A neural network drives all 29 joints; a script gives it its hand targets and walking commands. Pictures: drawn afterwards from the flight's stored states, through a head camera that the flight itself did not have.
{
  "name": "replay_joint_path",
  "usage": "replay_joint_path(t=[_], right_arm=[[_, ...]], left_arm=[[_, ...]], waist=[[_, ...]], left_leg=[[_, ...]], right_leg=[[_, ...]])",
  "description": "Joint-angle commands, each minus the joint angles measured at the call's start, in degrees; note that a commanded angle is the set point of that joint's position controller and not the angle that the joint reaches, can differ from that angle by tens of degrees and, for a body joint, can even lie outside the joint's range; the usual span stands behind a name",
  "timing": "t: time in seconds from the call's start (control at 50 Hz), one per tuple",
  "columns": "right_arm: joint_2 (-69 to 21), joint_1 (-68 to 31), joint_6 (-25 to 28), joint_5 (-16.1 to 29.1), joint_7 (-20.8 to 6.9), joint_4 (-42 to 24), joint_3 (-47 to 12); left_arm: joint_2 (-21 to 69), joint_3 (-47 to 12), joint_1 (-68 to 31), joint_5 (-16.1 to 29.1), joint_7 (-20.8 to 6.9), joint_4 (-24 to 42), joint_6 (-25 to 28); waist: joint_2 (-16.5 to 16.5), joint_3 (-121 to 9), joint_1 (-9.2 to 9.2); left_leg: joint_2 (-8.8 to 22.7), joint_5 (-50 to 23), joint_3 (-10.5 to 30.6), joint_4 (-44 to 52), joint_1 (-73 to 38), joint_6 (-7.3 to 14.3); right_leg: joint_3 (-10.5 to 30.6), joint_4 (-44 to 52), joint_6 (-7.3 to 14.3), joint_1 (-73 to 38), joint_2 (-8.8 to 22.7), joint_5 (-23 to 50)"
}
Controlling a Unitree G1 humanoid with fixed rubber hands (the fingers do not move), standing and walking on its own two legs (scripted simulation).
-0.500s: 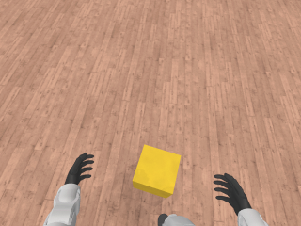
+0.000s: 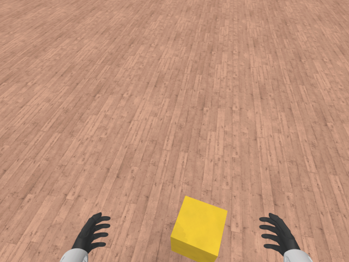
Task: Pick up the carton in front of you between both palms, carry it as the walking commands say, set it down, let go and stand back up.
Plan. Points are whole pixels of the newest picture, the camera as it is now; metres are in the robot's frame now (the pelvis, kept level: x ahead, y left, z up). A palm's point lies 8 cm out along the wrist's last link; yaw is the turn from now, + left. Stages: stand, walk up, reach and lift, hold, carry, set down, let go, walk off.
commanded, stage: let go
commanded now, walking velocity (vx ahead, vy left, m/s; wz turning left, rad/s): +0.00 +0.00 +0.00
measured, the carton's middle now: (197, 231) +0.37 -0.09 -0.65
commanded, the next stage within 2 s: stand in 0.12 s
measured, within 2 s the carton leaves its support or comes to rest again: neither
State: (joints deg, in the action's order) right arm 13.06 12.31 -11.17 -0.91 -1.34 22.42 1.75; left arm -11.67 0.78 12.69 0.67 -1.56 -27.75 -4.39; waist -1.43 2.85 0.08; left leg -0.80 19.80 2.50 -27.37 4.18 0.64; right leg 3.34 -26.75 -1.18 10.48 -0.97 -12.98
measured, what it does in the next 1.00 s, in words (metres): stands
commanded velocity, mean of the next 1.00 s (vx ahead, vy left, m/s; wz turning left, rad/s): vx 0.00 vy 0.00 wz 0.00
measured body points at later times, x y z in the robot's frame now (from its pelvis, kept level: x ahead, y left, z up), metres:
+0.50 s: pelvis +0.01 -0.03 +0.00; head +0.03 -0.05 +0.44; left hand +0.13 +0.28 -0.09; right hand +0.15 -0.31 -0.12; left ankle -0.05 +0.11 -0.74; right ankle +0.02 -0.13 -0.74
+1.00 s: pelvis +0.01 -0.03 +0.00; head +0.01 -0.05 +0.45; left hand +0.11 +0.28 -0.10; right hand +0.14 -0.33 -0.12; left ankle -0.05 +0.11 -0.74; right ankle +0.02 -0.14 -0.74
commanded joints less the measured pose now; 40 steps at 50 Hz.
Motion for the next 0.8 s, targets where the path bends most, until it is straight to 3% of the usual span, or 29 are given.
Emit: replay_joint_path(t=[0.0, 0.1, 0.12, 0.18, 0.22, 0.28, 0.44, 0.6, 0.78], right_arm=[[5.92, -3.23, -0.77, 0.07, 0.33, -6.68, 1.43], [5.22, -3.64, -2.26, 0.09, 0.48, -8.03, 1.1], [11.1, -4.89, 3.0, -0.78, 2.77, 1.5, 3.15], [10.52, -2.37, 8.33, -2.17, 2.97, 4.49, 2.97], [10.54, -2.5, 9.69, -2.09, 2.57, 6.57, 2.83], [11.24, -2.23, 10.74, -1.9, 2.26, 9.11, 2.59], [13.82, -0.22, 11.51, -1.28, 3.1, 14.6, 1.91], [14.98, -0.17, 11.68, -1.03, 3.53, 18.66, 1.13], [15.88, -1.38, 12.02, -0.87, 3.69, 22.02, 0.48]], left_arm=[[-5.31, 1.91, -2.54, -0.33, -0.01, 5.53, -0.34], [-5.6, 2.29, -2.71, -0.5, -0.61, 6.77, -1.5], [-12.11, 5.1, -0.37, -4.21, 1.63, -1.88, 0.21], [-13.49, 4.93, -1.52, -4.24, 2.7, -3.26, 2.66], [-12.78, 4.58, -3.06, -4.01, 2.33, -4.5, 3.59], [-12.93, 4.44, -3.71, -3.68, 1.97, -6.58, 4.29], [-15.26, 4.29, -2.48, -2.83, 2.65, -12.03, 4.59], [-16.46, 4.12, -3.56, -2.56, 2.89, -15.83, 4.57], [-16.74, 4.03, -5.31, -2.29, 2.7, -19.17, 4.57]], waist=[[-0.63, 0.85, 0.2], [0.2, 0.79, 0.38], [-5.39, 1.08, 1.7], [-1.09, -0.36, 0.5], [1.4, -2.06, 0.18], [2.51, -4.24, 0.1], [2.25, -6.6, 0.39], [1.56, -6.02, 0.57], [0.89, -5.04, 0.65]], left_leg=[[-0.03, -11.59, -1.3, 7.58, 12.03, -1.46], [-0.59, -8.15, -2.26, 7.07, 11.59, -0.83], [1.15, -0.79, -0.19, 4.13, 13.32, -2.38], [2.24, 7.01, 2.5, 3.62, 12.04, -1.13], [2.25, 3.99, 2.77, 2.41, 9.95, -0.64], [2.57, -3.52, 2.91, 1.02, 7.52, -0.55], [3.74, -16.8, 3.22, 0.59, 5.22, -1.21], [4.33, -20.21, 3.31, 1.72, 4.29, -1.58], [4.89, -19.63, 3.59, 4.03, 3.61, -1.68]], right_leg=[[-4.36, 1.09, 0.09, -9.73, -3.9, 6.21], [-4.19, 1.44, -0.09, -10.91, -3.29, 5.3], [-0.89, 1.01, -0.29, 0.56, 1.65, 2.46], [1.43, 2.88, 0.99, 5.47, 2.65, -7.69], [2.19, 3.36, 1.52, 6.43, 2.78, -7.98], [2.7, 2.89, 2.21, 5.25, 3.43, -2.69], [1.78, 0.03, 2.69, -0.67, 4.39, 14.68], [2.08, 0.65, 2.93, -3.32, 5.19, 18.97], [2.38, 2.31, 2.91, -4.43, 5.37, 17.89]])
